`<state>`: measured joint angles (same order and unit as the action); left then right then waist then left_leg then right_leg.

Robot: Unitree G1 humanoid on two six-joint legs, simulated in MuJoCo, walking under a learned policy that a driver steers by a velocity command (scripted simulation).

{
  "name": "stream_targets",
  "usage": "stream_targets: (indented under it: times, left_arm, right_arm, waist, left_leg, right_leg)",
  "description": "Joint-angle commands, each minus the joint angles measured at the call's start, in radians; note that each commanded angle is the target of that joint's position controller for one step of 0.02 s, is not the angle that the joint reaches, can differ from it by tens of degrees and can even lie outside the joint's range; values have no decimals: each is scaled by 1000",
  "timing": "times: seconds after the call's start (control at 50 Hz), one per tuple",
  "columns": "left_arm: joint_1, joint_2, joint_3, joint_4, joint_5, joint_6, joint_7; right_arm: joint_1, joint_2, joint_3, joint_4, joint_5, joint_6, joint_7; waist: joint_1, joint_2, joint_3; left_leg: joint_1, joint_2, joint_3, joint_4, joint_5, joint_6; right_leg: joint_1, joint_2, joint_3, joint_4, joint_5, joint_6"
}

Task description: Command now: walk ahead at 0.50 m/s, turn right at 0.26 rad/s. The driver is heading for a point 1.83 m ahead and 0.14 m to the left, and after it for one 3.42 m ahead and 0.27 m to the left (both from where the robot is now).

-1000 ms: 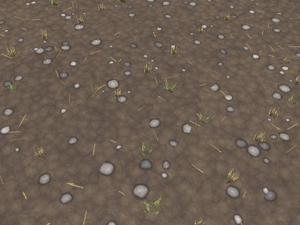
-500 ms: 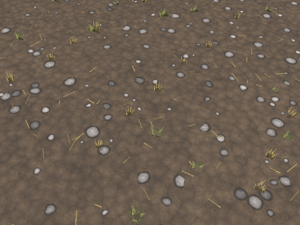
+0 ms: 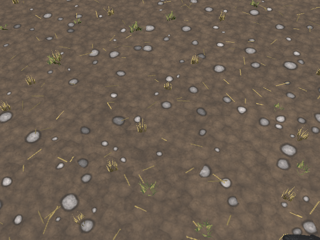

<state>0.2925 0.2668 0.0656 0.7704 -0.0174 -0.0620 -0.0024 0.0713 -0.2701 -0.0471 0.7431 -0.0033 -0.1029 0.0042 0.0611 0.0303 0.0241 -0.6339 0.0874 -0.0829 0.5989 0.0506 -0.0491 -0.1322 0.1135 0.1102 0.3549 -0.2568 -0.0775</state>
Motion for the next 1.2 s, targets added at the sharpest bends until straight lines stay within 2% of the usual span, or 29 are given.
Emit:
stream_targets:
  times: [0.02,0.06,0.1,0.12,0.14,0.16,0.18,0.22,0.26,0.32,0.46,0.56,0.6,0.62,0.64,0.66,0.68,0.7,0.72,0.74,0.76,0.84,0.96,1.06,1.1,1.14,1.16,1.18,1.2]
  left_arm:
    - [69,149,37,-28,-2,-5,4]
    - [65,158,39,-25,3,0,6]
    - [39,138,31,-34,6,4,7]
    - [29,99,13,-53,17,2,7]
    - [176,34,-6,-61,-1,-15,7]
    - [162,80,-4,-54,-9,-24,5]
    - [57,150,13,-70,-20,-26,2]
    - [-57,132,12,-101,6,-25,2]
    - [-26,106,14,-95,9,-16,1]
    - [-36,73,6,-102,13,-8,4]
    - [-247,37,-11,-153,6,-23,-12]
    - [-335,56,-7,-197,-2,-38,-39]
    - [-264,87,7,-184,2,-42,-42]
    - [-147,118,25,-149,8,-42,-36]
    - [20,173,47,-108,16,-40,-26]
    - [148,278,70,-94,36,-33,-17]
    - [181,238,60,-74,16,-26,-20]
    - [125,180,39,-79,8,-23,-19]
    - [61,150,28,-87,8,-20,-16]
    - [1,127,19,-88,15,-20,-20]
    - [-41,100,11,-93,22,-25,-24]
    - [-56,123,20,-65,19,-47,-25]
    - [23,162,29,-10,7,-34,-4]
    - [96,185,37,44,-5,-13,1]
    - [91,195,41,55,-7,-2,6]
    - [64,189,37,56,-6,9,10]
    - [70,148,19,43,8,9,14]
    - [176,50,-14,15,16,-9,7]
    - [157,72,-13,29,11,-31,3]
  right_arm:
    - [-97,-88,-17,-91,7,-24,13]
    - [-72,-110,-26,-94,8,-33,19]
    - [80,-149,-47,-54,0,-40,14]
    - [236,-201,-63,-35,-12,-43,9]
    - [364,-296,-90,2,-19,-31,10]
    - [398,-222,-74,20,10,-24,20]
    - [335,-159,-54,9,17,-19,18]
    - [218,-114,-33,-11,1,-6,18]
    - [184,-92,-23,-11,-7,-9,20]
    - [204,-125,-32,8,4,-15,15]
    - [297,-162,-39,61,22,8,0]
    - [346,-179,-44,98,27,35,-6]
    - [322,-198,-50,99,28,44,-11]
    - [305,-194,-47,96,29,48,-13]
    - [298,-163,-33,82,17,47,-15]
    - [377,-67,-2,49,-1,29,-12]
    - [403,-65,6,63,11,6,-3]
    - [322,-155,-19,48,36,-7,4]
    - [238,-158,-19,26,42,-12,7]
    - [200,-144,-19,19,29,-9,5]
    - [203,-140,-25,22,16,1,2]
    - [220,-84,-16,26,8,36,-5]
    - [11,-50,-1,-26,9,22,10]
    - [-101,-72,-2,-75,20,11,34]
    - [-79,-91,-9,-76,18,6,40]
    - [87,-138,-36,-29,12,3,35]
    - [256,-199,-60,12,5,4,25]
    - [363,-307,-86,28,-9,12,19]
    - [395,-240,-69,37,9,17,23]
  waist:
    - [27,-124,-33]
    - [1,-143,-28]
    - [-84,-139,-91]
    - [-153,-70,-221]
    - [-128,207,-365]
    - [-151,247,-360]
    - [-163,131,-204]
    - [-122,24,-54]
    - [-76,69,-36]
    - [-65,61,-37]
    - [-138,39,4]
    - [-145,52,32]
    - [-91,69,-11]
    - [-25,58,-83]
    - [45,29,-209]
    - [42,-180,-371]
    - [43,-315,-460]
    - [50,-214,-305]
    - [32,-152,-191]
    - [-2,-89,-108]
    - [-37,-95,-72]
    - [-89,-105,-38]
    - [-22,-82,11]
    - [9,-92,36]
    - [-14,-106,21]
    - [-107,-102,-78]
    - [-171,-55,-209]
    - [-152,173,-358]
    - [-175,235,-418]
  left_leg:
    - [117,-48,46,-75,11,28]
    - [137,-54,49,-101,-72,61]
    - [339,-70,72,-142,-84,114]
    - [575,60,-57,-112,-52,180]
    - [943,269,-473,-163,-209,354]
    - [982,309,-697,-290,-441,374]
    - [867,277,-576,-302,-536,319]
    - [616,193,-363,-347,-384,280]
    - [502,139,-259,-393,-247,268]
    - [478,128,-162,-433,-84,289]
    - [518,92,-18,-442,-11,248]
    - [655,160,-48,-370,48,229]
    - [682,158,-34,-278,246,206]
    - [659,119,5,-145,389,184]
    - [528,73,44,68,324,151]
    - [158,-59,102,458,-86,84]
    - [-49,-137,-1,658,-626,65]
    - [-155,-70,-34,733,-593,74]
    - [-165,-22,-1,707,-502,81]
    - [-129,12,18,639,-432,77]
    - [-70,40,12,579,-384,71]
    - [-7,58,24,460,-280,37]
    - [12,24,59,83,29,32]
    - [2,-5,58,-53,-24,66]
    - [49,-20,68,-83,-100,92]
    - [297,-75,123,-128,-121,134]
    - [569,1,49,-85,-74,181]
    - [967,253,-385,-121,-197,339]
    - [1027,305,-646,-269,-322,384]
  right_leg:
    - [-19,-262,155,-46,214,-137]
    - [36,-297,198,0,248,-120]
    - [34,-246,166,154,440,-80]
    - [-69,-184,101,401,367,-43]
    - [-424,-31,-11,779,2,40]
    - [-603,-37,48,901,-325,46]
    - [-680,-95,56,959,-255,37]
    - [-648,-174,-10,864,-110,36]
    - [-551,-214,-22,776,-45,44]
    - [-553,-227,-50,669,22,69]
    - [-501,-192,-98,278,324,88]
    - [-504,-165,-103,170,233,44]
    - [-380,-131,-129,133,178,12]
    - [-208,-104,-156,102,200,-16]
    - [69,-173,-91,145,245,-62]
    - [469,-434,295,155,226,-194]
    - [567,-528,624,4,85,-285]
    - [460,-489,519,-25,-10,-237]
    - [313,-444,376,-44,12,-200]
    - [164,-399,283,-83,82,-181]
    - [62,-365,219,-118,145,-167]
    - [-74,-337,93,-207,273,-187]
    - [-46,-291,-38,-226,280,-136]
    - [103,-357,-12,-162,266,-116]
    - [154,-376,-2,-111,341,-97]
    - [143,-321,-54,90,598,-59]
    - [18,-267,-101,325,524,-23]
    - [-391,-114,-159,726,146,57]
    - [-556,-66,-27,883,-323,63]
